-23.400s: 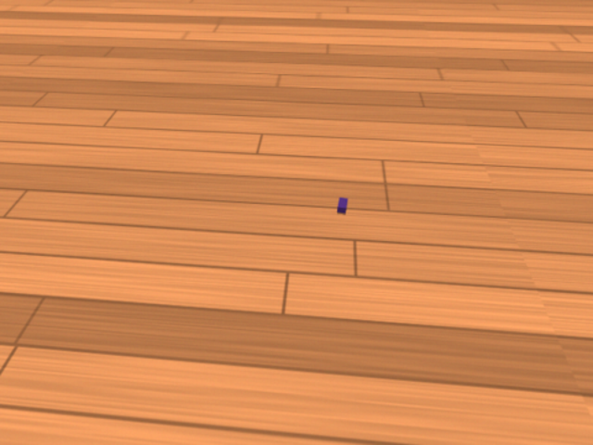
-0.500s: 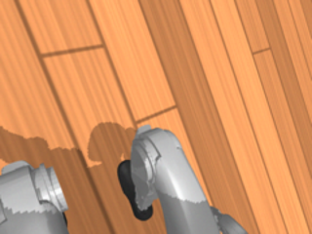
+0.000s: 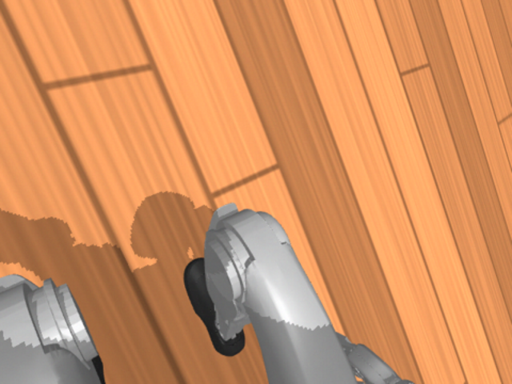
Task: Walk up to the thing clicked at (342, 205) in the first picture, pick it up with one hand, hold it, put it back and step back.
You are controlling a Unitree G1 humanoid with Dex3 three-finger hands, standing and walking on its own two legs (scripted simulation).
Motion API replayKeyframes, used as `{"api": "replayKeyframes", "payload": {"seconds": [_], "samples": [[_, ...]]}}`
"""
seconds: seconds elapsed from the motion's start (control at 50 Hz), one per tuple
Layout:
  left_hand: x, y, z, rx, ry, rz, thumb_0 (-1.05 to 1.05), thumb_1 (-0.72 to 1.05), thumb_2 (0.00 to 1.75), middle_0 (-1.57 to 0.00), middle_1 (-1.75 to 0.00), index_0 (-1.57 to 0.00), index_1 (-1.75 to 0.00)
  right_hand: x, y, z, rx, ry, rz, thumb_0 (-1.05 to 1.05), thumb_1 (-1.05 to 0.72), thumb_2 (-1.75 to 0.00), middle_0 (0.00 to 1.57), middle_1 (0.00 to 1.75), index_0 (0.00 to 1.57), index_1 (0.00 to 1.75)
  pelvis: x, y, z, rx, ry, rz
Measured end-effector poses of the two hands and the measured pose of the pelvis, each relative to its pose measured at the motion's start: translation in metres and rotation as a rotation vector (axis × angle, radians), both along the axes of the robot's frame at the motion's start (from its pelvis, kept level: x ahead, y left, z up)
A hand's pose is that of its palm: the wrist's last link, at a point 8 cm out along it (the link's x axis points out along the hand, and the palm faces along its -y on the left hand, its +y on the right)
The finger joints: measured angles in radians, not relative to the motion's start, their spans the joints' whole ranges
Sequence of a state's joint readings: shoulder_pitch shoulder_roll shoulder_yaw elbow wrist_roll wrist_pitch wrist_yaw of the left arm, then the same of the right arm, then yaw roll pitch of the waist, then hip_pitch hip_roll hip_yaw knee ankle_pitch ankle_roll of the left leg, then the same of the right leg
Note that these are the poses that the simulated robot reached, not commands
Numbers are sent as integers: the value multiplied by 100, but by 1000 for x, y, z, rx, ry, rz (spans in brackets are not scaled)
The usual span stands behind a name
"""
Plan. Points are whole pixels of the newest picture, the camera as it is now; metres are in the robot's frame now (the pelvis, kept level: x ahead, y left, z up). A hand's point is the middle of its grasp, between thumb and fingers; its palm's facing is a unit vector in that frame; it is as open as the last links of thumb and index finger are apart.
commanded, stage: rest palm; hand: left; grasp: from above
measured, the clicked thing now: out of the picture +0.48 +0.32 -0.29
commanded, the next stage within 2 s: close in 0.02 s
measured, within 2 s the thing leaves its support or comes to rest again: neither
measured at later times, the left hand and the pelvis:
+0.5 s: hand out of the picture +0.45 +0.31 -0.26, palm faces -0.46 -0.08 -0.88, open 8.9 cm; pelvis +0.00 +0.00 +0.00, yaw +0 degrees
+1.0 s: hand out of the picture +0.46 +0.32 -0.26, palm faces -0.48 -0.12 -0.87, open 7.1 cm; pelvis +0.00 +0.00 +0.00, yaw +0 degrees
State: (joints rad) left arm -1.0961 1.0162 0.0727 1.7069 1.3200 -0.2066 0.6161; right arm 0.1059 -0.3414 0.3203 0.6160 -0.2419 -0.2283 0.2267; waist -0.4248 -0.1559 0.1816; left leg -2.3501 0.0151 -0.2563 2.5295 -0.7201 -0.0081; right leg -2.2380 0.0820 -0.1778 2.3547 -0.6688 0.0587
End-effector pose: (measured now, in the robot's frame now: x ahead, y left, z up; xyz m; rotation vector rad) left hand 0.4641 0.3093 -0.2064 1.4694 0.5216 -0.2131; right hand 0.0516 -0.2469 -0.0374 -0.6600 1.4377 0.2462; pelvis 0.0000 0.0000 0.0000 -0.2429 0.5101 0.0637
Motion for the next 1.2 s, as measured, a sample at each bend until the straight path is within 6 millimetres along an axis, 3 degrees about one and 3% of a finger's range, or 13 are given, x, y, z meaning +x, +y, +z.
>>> {"api": "replayKeyframes", "payload": {"seconds": [0.22, 0.54, 0.7, 0.98, 1.2], "samples": [[1, 10, 3, -20, 46, 6, 0, 4, 53, -53, -55, -55, -54, -6, -5, 2, -33, 27, -20, 0, -91, -91, 20, 30, 20, 30, 0, 0, 0, -11, -10, 0], [-4, -1, 9, -12, -3, -105, 0, 28, 37, -67, -46, -71, -43, 0, -1, 3, -44, -15, 14, 0, -90, -90, 20, 30, 20, 30, -5, 1, 1, -11, -29, -1], [3, -5, 6, 0, -18, -47, 0, 37, 28, -75, -39, -79, -35, -2, 1, 8, -34, -19, 4, 0, -90, -90, 20, 30, 20, 30, -5, 2, 3, -13, -11, -5], [2, 11, 8, -2, 35, 16, 0, 48, 15, -85, -28, -90, -24, -8, -6, 6, -33, 16, -18, 0, -90, -90, 20, 30, 20, 30, -2, -1, 3, -6, -10, -1], [-3, 14, 9, -27, 38, -44, 0, 52, 7, -89, -21, -93, -16, -5, -5, 5, -67, 15, 9, 0, -90, -90, 20, 30, 20, 30, -6, 0, 1, -14, -33, -2]]}}
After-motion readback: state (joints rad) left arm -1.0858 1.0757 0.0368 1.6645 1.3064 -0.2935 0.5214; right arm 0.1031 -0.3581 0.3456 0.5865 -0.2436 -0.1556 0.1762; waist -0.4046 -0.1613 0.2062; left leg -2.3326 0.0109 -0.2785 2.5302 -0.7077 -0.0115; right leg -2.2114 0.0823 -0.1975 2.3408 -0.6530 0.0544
